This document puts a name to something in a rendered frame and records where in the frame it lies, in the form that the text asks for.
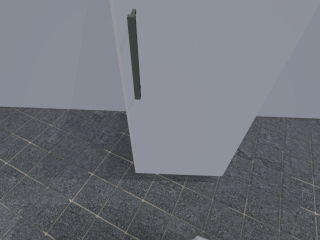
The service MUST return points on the fridge door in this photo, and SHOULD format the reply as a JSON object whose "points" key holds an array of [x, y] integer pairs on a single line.
{"points": [[206, 67]]}

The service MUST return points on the handle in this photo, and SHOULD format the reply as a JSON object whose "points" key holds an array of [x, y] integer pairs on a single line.
{"points": [[133, 43]]}

